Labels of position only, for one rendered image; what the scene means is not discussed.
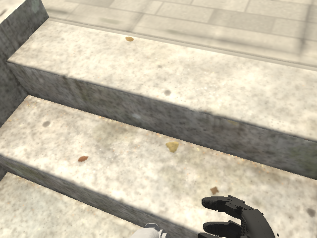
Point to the robot left thigh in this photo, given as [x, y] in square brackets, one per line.
[150, 232]

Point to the robot right hand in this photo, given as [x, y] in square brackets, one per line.
[253, 223]

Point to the left robot shin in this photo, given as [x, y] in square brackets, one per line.
[152, 225]

